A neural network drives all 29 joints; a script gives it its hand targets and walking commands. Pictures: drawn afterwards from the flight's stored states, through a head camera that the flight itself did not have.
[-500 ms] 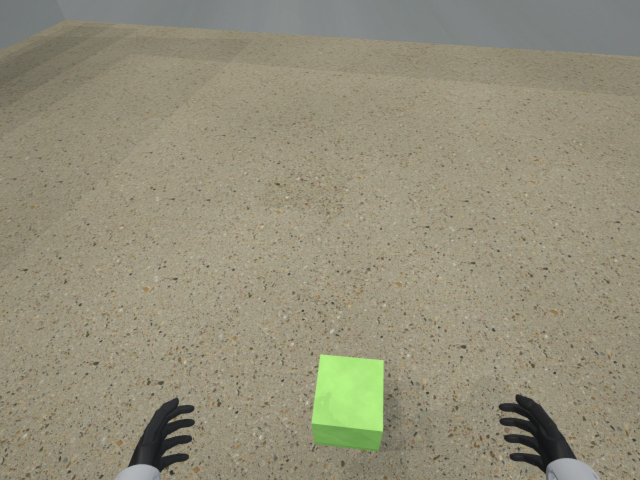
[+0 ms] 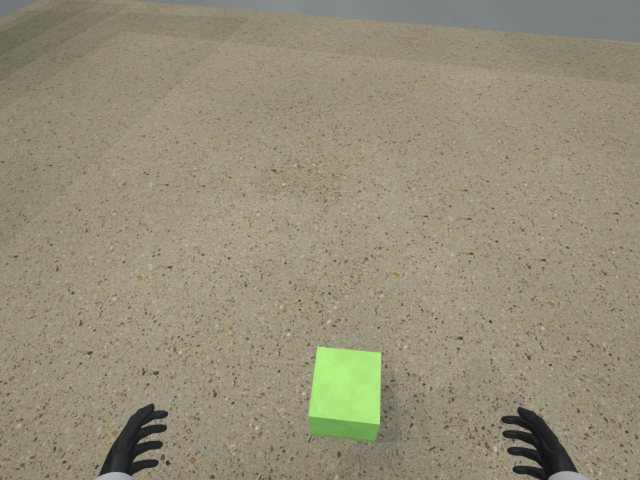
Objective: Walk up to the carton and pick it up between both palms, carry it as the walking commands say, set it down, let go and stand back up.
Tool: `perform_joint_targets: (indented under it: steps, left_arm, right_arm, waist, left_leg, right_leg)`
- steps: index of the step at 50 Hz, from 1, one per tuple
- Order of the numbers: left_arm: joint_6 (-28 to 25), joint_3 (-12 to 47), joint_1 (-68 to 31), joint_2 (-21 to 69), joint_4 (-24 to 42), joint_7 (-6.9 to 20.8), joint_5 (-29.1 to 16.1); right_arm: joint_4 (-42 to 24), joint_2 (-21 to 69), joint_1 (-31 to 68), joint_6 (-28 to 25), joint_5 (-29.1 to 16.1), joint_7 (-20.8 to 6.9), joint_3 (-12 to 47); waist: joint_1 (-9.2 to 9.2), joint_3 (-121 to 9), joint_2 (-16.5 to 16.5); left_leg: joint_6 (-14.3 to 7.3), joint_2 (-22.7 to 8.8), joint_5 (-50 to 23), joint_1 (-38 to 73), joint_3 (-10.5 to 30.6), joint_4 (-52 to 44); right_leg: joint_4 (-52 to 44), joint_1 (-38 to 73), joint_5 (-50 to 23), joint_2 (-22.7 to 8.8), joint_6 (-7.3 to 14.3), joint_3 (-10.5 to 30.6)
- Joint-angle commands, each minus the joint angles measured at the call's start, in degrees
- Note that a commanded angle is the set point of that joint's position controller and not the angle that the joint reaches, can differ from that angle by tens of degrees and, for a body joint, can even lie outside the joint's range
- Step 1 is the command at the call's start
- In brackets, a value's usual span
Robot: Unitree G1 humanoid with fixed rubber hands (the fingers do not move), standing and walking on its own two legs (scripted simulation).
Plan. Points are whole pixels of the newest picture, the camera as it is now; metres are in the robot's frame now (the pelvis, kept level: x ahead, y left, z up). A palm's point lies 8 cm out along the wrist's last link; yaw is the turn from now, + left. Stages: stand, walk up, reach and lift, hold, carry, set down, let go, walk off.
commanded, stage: stand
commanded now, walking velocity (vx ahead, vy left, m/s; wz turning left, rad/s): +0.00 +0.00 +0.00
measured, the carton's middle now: (345, 394) +0.44 -0.03 -0.68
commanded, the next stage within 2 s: none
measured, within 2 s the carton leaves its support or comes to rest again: neither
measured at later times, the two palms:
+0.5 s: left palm out of the picture +0.13 +0.28 -0.07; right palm out of the picture +0.12 -0.26 -0.09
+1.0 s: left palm out of the picture +0.11 +0.28 -0.07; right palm out of the picture +0.10 -0.26 -0.09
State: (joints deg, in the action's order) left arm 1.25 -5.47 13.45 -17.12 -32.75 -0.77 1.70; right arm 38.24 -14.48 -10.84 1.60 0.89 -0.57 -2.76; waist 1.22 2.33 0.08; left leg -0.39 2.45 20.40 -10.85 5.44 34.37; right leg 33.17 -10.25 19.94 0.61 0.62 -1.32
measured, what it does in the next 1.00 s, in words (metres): stands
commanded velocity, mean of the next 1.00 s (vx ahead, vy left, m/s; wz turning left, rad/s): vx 0.00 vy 0.00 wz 0.00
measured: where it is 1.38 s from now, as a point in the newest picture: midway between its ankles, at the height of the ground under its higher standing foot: outside the picture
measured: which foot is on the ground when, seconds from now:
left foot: down 0.00-1.00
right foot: down 0.00-1.00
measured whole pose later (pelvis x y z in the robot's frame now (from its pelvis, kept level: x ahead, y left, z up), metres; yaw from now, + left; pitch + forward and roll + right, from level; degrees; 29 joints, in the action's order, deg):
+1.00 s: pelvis -0.02 +0.00 +0.00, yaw +0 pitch -5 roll +0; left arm -1.0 -5.5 14.5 -17.2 -36.0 -0.8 1.7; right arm 44.5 -14.5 -10.7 0.0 0.9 -0.3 -2.8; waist 1.2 2.0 0.2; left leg -0.4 2.4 18.8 -10.8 5.4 34.4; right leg 33.2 -10.3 18.4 0.6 0.7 -1.3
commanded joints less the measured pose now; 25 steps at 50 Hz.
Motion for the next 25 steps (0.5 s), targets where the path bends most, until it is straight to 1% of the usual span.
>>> perform_joint_targets:
  steps: [1,2,3,4,5,6,7,8,9,10,11,12,13,15,16,17,18,19,20,21,22,23,24,25]
  left_arm:
    - [-2.3,-1.1,-1.7,-9.8,-0.2,-0.6,0.3]
    - [-2.4,-1.1,-1.5,-10.3,-0.2,-0.5,0.4]
    - [-2.6,-1.2,-2.0,-10.1,0.0,-0.6,0.3]
    - [-2.6,-1.2,-2.4,-10.1,-0.1,-0.5,0.2]
    - [-2.6,-1.2,-1.4,-10.5,-0.3,-0.5,0.3]
    - [-2.8,-1.0,-1.3,-9.9,-0.3,-0.6,0.4]
    - [-2.9,-1.1,-1.4,-10.4,-0.5,-0.5,0.1]
    - [-2.9,-1.2,-2.4,-10.2,-0.3,-0.5,0.3]
    - [-3.0,-1.3,-1.7,-10.6,-0.6,-0.8,0.4]
    - [-3.0,-1.3,-1.1,-10.7,-0.4,-0.7,0.2]
    - [-3.0,-1.5,-0.9,-10.7,-0.8,-0.8,0.2]
    - [-3.1,-1.4,-0.4,-11.0,-0.9,-0.6,0.0]
    - [-3.1,-1.3,-0.6,-10.4,-1.0,-0.6,0.0]
    - [-3.1,-1.5,-0.7,-10.8,-0.9,-0.4,-0.1]
    - [-3.1,-1.5,-1.4,-11.0,-1.0,-0.6,0.1]
    - [-3.2,-1.3,-1.3,-10.8,-0.9,-0.5,0.2]
    - [-3.1,-1.3,-1.2,-10.5,-1.1,-0.4,-0.1]
    - [-3.1,-1.2,-2.4,-10.4,-0.7,-0.6,0.0]
    - [-3.1,-1.2,-1.1,-10.2,-1.2,-0.6,-0.3]
    - [-3.3,-1.3,-1.3,-9.9,-0.7,-0.5,0.0]
    - [-3.4,-1.5,-1.4,-10.7,-1.2,-0.6,0.0]
    - [-3.4,-1.4,-1.0,-10.4,-1.2,-0.6,-0.2]
    - [-3.4,-1.3,-1.8,-10.4,-1.2,-0.5,0.0]
    - [-3.5,-1.5,-1.3,-10.9,-1.3,-0.5,0.1]
  right_arm:
    - [-2.6,-13.0,3.1,-2.4,2.0,1.4,-2.6]
    - [-2.4,-12.7,3.1,-2.3,1.9,1.3,-2.5]
    - [-2.3,-13.3,3.1,-2.4,1.9,1.4,-2.6]
    - [-2.0,-13.2,3.9,-2.5,1.8,1.5,-2.7]
    - [-2.3,-12.8,4.4,-2.4,2.0,1.5,-2.5]
    - [-2.6,-13.0,4.5,-2.4,1.8,1.3,-2.6]
    - [-2.2,-12.7,3.7,-2.5,1.5,1.4,-2.6]
    - [-2.4,-13.0,4.5,-2.6,1.6,1.2,-2.6]
    - [-1.7,-12.7,3.5,-2.4,1.7,1.4,-2.6]
    - [-1.7,-12.9,3.2,-2.6,1.5,1.2,-2.6]
    - [-1.1,-12.3,2.2,-2.6,1.6,1.4,-2.3]
    - [-1.2,-13.2,2.9,-2.7,1.4,1.4,-2.6]
    - [-0.9,-12.7,2.6,-2.8,1.4,1.3,-2.4]
    - [-1.0,-13.1,3.8,-2.8,1.7,1.6,-2.7]
    - [-1.1,-12.8,4.5,-2.6,1.6,1.6,-2.5]
    - [-0.4,-13.2,3.1,-2.6,1.5,1.5,-2.5]
    - [-0.6,-13.3,3.5,-2.7,1.7,1.7,-2.6]
    - [-0.6,-13.7,3.8,-2.8,1.5,1.6,-2.7]
    - [-0.1,-13.9,2.8,-3.0,1.6,1.7,-2.6]
    - [-0.1,-14.1,3.5,-3.0,1.5,1.6,-2.7]
    - [0.3,-13.5,3.3,-3.0,1.5,1.7,-2.7]
    - [0.0,-13.5,4.0,-3.1,1.6,1.7,-2.6]
    - [-0.3,-13.2,4.6,-3.1,1.5,1.7,-2.5]
    - [-0.1,-13.5,4.4,-3.0,1.2,1.4,-2.7]
  waist:
    - [-1.02,-7.1,-1.8]
    - [-1.29,-7.0,-0.4]
    - [-1.51,-7.0,-0.7]
    - [-1.25,-7.4,-0.8]
    - [-1.65,-6.1,-0.1]
    - [-1.32,-7.4,-0.5]
    - [-1.54,-7.9,0.3]
    - [-1.31,-8.0,0.5]
    - [-1.21,-7.7,-0.4]
    - [-1.50,-7.9,-0.4]
    - [-1.35,-8.4,-0.1]
    - [-1.55,-8.7,-0.9]
    - [-1.31,-8.3,-0.4]
    - [-1.56,-7.3,-0.8]
    - [-1.84,-7.0,0.0]
    - [-1.31,-6.9,-0.4]
    - [-1.30,-6.8,-0.5]
    - [-0.87,-7.2,-0.8]
    - [-1.44,-6.8,-2.2]
    - [-1.76,-7.5,-2.1]
    - [-1.81,-6.9,-0.9]
    - [-1.56,-5.8,-0.3]
    - [-1.49,-5.6,-1.3]
    - [-1.66,-5.9,-0.4]
  left_leg:
    - [-1.0,-5.5,-17.9,0.3,1.8,-6.4]
    - [-0.8,-5.5,-16.8,-0.2,1.7,-7.0]
    - [-0.9,-5.6,-18.5,-0.6,1.8,-6.8]
    - [-0.9,-5.6,-18.5,-0.5,1.9,-6.7]
    - [-0.9,-5.4,-19.0,-0.5,1.7,-6.5]
    - [-0.9,-5.1,-18.3,-0.1,1.3,-5.6]
    - [-1.1,-5.4,-18.0,-0.2,2.3,-6.5]
    - [-1.1,-5.3,-19.2,0.2,1.6,-5.7]
    - [-1.2,-5.5,-20.1,-0.1,1.8,-5.9]
    - [-1.2,-5.0,-21.4,-0.6,1.4,-4.9]
    - [-1.3,-5.6,-20.9,0.2,1.6,-5.8]
    - [-1.4,-5.4,-21.7,1.4,1.6,-5.5]
    - [-1.7,-5.9,-20.8,0.7,2.4,-5.9]
    - [-1.7,-5.6,-19.8,-0.3,2.3,-6.1]
    - [-1.6,-5.3,-19.6,-1.0,1.9,-5.5]
    - [-1.6,-5.6,-18.8,-0.2,2.2,-6.3]
    - [-1.8,-5.8,-18.8,0.6,2.4,-6.6]
    - [-1.4,-5.8,-18.9,0.2,2.4,-7.1]
    - [-1.8,-6.3,-19.1,-0.8,3.1,-7.1]
    - [-1.4,-6.0,-19.3,-0.4,2.3,-7.0]
    - [-1.8,-6.1,-18.7,-1.3,3.2,-7.0]
    - [-1.9,-5.9,-18.0,-1.8,2.8,-6.9]
    - [-1.8,-5.8,-15.6,-1.8,3.0,-7.6]
    - [-1.7,-5.6,-16.0,-1.1,2.7,-7.1]
  right_leg:
    - [-6.8,1.0,-18.8,-5.1,1.1,7.4]
    - [-6.8,1.0,-18.9,-4.7,0.8,6.6]
    - [-6.5,2.3,-20.5,-5.0,0.9,7.1]
    - [-6.5,1.7,-20.4,-5.0,0.9,6.8]
    - [-6.5,1.2,-20.1,-4.9,0.8,6.6]
    - [-6.9,1.8,-21.8,-5.5,1.2,7.3]
    - [-6.7,2.2,-19.0,-5.6,1.2,7.5]
    - [-6.5,2.1,-21.9,-5.7,1.3,7.1]
    - [-6.5,2.5,-22.6,-6.0,1.4,7.5]
    - [-6.3,3.5,-26.1,-6.1,1.3,7.8]
    - [-5.8,3.0,-22.8,-6.4,1.6,7.7]
    - [-5.8,2.3,-24.5,-6.0,1.5,7.6]
    - [-5.9,2.4,-22.6,-5.8,1.4,6.8]
    - [-6.5,2.3,-22.6,-5.7,1.4,7.3]
    - [-6.3,2.5,-22.1,-6.1,1.6,7.9]
    - [-6.3,1.8,-20.5,-6.3,1.8,7.9]
    - [-6.5,0.9,-19.8,-5.7,1.7,7.3]
    - [-6.1,1.7,-20.1,-5.7,1.6,6.9]
    - [-6.0,2.4,-19.4,-5.8,1.9,7.4]
    - [-6.5,2.7,-20.3,-5.6,1.5,7.1]
    - [-5.8,2.7,-19.5,-5.6,1.9,6.9]
    - [-6.3,2.3,-19.3,-5.7,1.9,7.3]
    - [-7.0,1.5,-16.3,-5.8,1.9,7.3]
    - [-7.1,1.3,-17.0,-5.9,2.0,7.5]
